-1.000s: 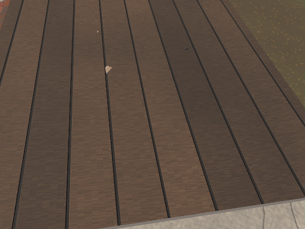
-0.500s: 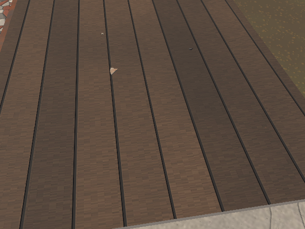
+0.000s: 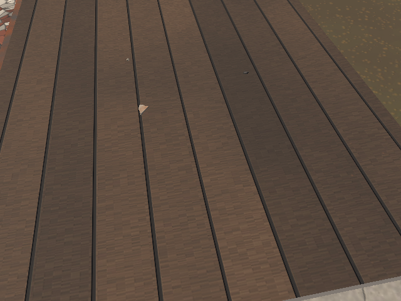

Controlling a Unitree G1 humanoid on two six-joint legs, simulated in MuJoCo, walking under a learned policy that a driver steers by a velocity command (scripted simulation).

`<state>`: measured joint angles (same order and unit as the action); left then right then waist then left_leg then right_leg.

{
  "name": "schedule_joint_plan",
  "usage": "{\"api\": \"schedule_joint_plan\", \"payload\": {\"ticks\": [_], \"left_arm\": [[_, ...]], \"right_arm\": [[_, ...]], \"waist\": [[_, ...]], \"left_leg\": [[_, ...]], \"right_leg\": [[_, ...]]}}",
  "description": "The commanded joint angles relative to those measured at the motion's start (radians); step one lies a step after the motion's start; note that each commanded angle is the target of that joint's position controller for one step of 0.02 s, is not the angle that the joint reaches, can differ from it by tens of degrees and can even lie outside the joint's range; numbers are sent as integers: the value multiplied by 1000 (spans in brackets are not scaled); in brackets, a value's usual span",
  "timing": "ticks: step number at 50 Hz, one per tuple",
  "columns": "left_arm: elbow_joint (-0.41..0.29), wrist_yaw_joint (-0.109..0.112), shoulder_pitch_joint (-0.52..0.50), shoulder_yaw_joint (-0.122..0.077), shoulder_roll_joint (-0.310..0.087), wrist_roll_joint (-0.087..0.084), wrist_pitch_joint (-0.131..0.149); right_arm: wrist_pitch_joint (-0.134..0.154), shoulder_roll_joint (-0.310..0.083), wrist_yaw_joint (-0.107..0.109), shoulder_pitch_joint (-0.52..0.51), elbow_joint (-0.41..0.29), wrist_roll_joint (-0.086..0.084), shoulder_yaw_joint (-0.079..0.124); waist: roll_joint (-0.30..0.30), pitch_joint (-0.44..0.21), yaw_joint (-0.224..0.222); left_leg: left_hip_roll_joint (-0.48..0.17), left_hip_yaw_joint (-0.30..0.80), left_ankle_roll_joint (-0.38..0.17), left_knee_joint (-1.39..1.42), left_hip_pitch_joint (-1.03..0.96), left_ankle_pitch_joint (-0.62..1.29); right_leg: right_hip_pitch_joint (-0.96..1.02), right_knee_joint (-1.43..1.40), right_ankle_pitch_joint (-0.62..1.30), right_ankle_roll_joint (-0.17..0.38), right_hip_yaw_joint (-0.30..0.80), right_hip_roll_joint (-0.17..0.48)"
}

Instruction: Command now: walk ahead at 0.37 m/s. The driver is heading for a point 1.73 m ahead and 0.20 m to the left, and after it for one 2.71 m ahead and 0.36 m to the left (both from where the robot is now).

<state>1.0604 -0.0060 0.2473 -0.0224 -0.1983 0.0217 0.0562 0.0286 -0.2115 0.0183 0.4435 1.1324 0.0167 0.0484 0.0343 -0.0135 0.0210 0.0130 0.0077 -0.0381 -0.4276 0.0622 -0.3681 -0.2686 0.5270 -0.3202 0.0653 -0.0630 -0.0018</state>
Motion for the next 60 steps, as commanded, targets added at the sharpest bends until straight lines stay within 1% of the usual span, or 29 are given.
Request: {"api": "schedule_joint_plan", "payload": {"ticks": [1, 2, 3, 5, 7, 10, 17, 20, 22, 23, 24, 25, 26, 27, 28, 30, 32, 35, 40, 45, 48, 50, 51, 52, 53, 54, 56, 58, 60], "left_arm": [[55, 19, 363, -48, -164, 11, 21], [89, 16, 424, -60, -211, 0, 7], [49, 16, 296, -48, -162, 1, 3], [-8, 7, 157, -34, -115, -2, 22], [-1, 13, 171, -19, -74, -5, 40], [34, 18, 264, -11, -68, -9, 51], [44, 26, 307, -1, -77, -5, 54], [44, 30, 278, -7, -103, -4, 57], [39, 34, 249, -17, -128, 2, 52], [33, 32, 231, -19, -133, -3, 47], [10, 25, 258, -8, -89, -7, 45], [6, 10, 382, 0, 12, -35, 39], [-6, 11, 285, -21, -80, -12, 34], [-42, 7, 182, -27, -91, -7, 38], [-50, 5, 138, -27, -78, -4, 42], [-45, -4, 156, -26, -43, 16, 20], [-51, -12, 153, -26, -23, 19, 1], [-99, -19, 27, -27, -36, 21, -17], [-178, -26, -193, -17, -31, 3, -13], [-225, -23, -318, -10, -35, -2, -5], [-227, -15, -272, -20, -58, -1, 8], [-158, 0, -51, -43, -95, 2, 21], [-108, 10, 119, -60, -133, 18, 31], [-90, 20, 260, -89, -235, 44, 32], [-89, 5, 231, -94, -240, 19, 15], [-104, -2, 113, -84, -198, -7, 9], [-115, -5, -1, -53, -85, -7, 22], [-83, 4, 21, -36, -40, -6, 38], [-59, 7, 79, -39, -67, -9, 53]], "right_arm": [[36, 1, -16, -111, -109, -1, -16], [36, -49, -24, -133, -138, 16, -1], [34, -85, -32, -172, -147, 30, 7], [45, -41, -50, -164, -133, 15, -1], [37, -49, -56, -156, -125, 22, 4], [20, -45, -56, -223, -153, 19, 6], [16, -16, -54, -506, -275, 2, -20], [23, -52, -40, -451, -277, 1, -8], [35, -97, -25, -234, -211, -1, 17], [43, -120, -16, -76, -160, 6, 32], [46, -202, -6, 71, -133, 31, 55], [40, -255, -17, 53, -142, 40, 67], [34, -214, -27, -48, -152, -1, 62], [38, -145, -29, -151, -171, -10, 43], [49, -91, -33, -189, -171, -5, 29], [65, -35, -24, -178, -144, -2, 8], [81, -47, -19, -118, -119, -2, 6], [86, -83, -17, -58, -105, -6, 9], [82, -71, -16, 35, -91, -8, -3], [77, -78, -3, 117, -62, 2, -6], [74, -98, 5, 84, -61, 10, -1], [70, -117, 6, 54, -64, 10, 4], [70, -111, 3, 33, -77, 0, 1], [71, -38, -8, 74, -117, -33, -17], [69, -56, -13, 130, -106, -37, 0], [63, -97, -9, 42, -125, -15, 12], [66, -58, -17, -60, -151, -4, 10], [40, -26, -29, -36, -145, 21, 8], [23, -18, -39, -50, -155, 25, 9]], "waist": [[-296, 40, -172], [-327, 66, -159], [-163, 159, -92], [-76, 167, -29], [-79, 128, -13], [-97, 114, -19], [-128, 161, -60], [-132, 120, -13], [-133, 1, 79], [-111, -76, 147], [-8, -188, 172], [197, -259, 79], [50, -173, 63], [12, -27, 32], [-44, 38, 10], [-24, 55, -47], [-10, 57, -61], [-1, 96, -50], [14, 120, 6], [34, 124, 45], [47, 98, -2], [48, -12, -96], [27, -100, -168], [-135, -241, -176], [-218, -311, -131], [-101, -155, -89], [-37, 36, -37], [-66, 58, 9], [-75, 57, 20]], "left_leg": [[2, -58, -66, -369, 550, -106], [47, -51, -69, -590, 676, -205], [-34, 6, -81, -698, 712, -117], [-90, 24, -66, -676, 652, 71], [-99, -5, -37, -646, 613, 142], [-90, -51, -11, -624, 665, 181], [-31, -141, -15, -238, 556, 304], [11, -150, -75, -163, 419, 280], [58, -142, -114, -128, 212, 234], [34, -116, -135, -63, 12, 265], [-190, 132, -177, -49, -212, 98], [-439, 669, -330, 100, -391, 32], [-387, 685, -305, 183, -286, -107], [-362, 516, -270, 210, -132, -95], [-318, 411, -242, 241, -13, 37], [-245, 254, -194, 267, 110, 208], [-225, 184, -191, 276, 128, 332], [-200, 116, -181, 314, 111, 369], [-157, 35, -135, 309, 35, 557], [-194, 24, -138, 259, -135, 703], [-222, 6, -136, 149, -202, 963], [-206, -14, -114, -97, -191, 1114], [-176, -36, -99, -307, -45, 941], [-67, -98, -60, -667, 259, 487], [74, -20, -53, -921, 474, -144], [-4, 51, -66, -945, 556, -65], [-74, 44, -62, -826, 532, 54], [-101, 37, -41, -741, 446, 86], [-104, 13, -23, -704, 454, 109]], "right_leg": [[473, -335, -307, 68, 455, 274], [423, -437, -480, 154, 742, 389], [322, -421, -484, 155, 670, 372], [228, -429, -207, 117, 462, 278], [246, -424, 51, 97, 320, 220], [298, -390, 375, 102, 212, 193], [264, -396, 659, 106, 108, 168], [330, -301, 943, 93, 84, 198], [369, -45, 1116, 73, 64, 195], [287, 162, 997, 60, 44, 166], [97, 465, 613, 53, 10, 108], [-252, 832, -207, 21, 29, -96], [-337, 878, -130, 45, 138, -33], [-365, 831, -24, 50, 126, 17], [-328, 776, 33, 49, 121, 49], [-229, 688, 56, 30, 117, 85], [-221, 636, 60, 10, 96, 90], [-329, 535, 149, -17, 58, 113], [-368, 252, 313, -42, -4, 91], [-367, 86, 318, -10, -37, 46], [-265, 26, 205, 39, -47, 2], [-16, -44, 175, 82, -59, -54], [230, -74, 208, 116, 7, 12], [525, -95, 105, 207, 377, 292], [602, -224, 112, 303, 752, 430], [470, -250, 43, 269, 622, 381], [209, -332, 125, 197, 401, 294], [103, -364, 227, 149, 277, 225], [94, -376, 331, 152, 225, 208]]}}
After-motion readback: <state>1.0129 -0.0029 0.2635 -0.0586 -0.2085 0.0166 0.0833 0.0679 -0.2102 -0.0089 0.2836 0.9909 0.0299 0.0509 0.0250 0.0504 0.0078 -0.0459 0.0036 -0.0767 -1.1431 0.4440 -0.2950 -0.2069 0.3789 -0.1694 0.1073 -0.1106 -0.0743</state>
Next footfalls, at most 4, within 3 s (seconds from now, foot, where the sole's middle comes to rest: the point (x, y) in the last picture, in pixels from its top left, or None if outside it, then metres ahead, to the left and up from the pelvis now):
0.46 left None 0.41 0.06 -0.77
1.02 right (244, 248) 0.73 -0.10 -0.77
1.56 left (195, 183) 1.04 0.07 -0.77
2.12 right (232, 130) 1.34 -0.11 -0.77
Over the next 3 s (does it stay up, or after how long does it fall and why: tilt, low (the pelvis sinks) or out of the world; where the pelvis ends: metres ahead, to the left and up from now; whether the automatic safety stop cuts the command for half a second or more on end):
stays up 1.58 0.13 0.01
